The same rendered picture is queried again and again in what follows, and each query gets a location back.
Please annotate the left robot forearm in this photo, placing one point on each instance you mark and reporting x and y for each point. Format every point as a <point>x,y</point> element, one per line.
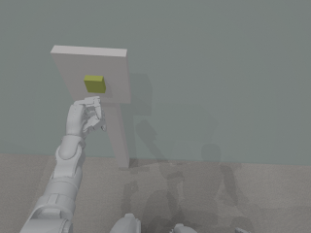
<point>58,200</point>

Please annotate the left robot shin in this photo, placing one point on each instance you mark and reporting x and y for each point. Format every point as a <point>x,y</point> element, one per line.
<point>129,215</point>

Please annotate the right robot shin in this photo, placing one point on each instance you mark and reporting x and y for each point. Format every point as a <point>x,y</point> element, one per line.
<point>179,225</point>

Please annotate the robot shin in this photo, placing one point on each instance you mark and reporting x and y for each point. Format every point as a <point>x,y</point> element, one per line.
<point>129,215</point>
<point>179,225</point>

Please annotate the button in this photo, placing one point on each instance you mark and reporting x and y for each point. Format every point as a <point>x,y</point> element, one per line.
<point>95,84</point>

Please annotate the left robot hand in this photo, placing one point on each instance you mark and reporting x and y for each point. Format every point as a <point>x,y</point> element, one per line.
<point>80,123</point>

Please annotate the panel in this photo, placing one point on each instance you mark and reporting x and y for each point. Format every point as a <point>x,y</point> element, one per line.
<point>74,63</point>

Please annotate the robot left upper arm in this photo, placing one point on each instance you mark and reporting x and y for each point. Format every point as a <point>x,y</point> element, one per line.
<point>48,225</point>

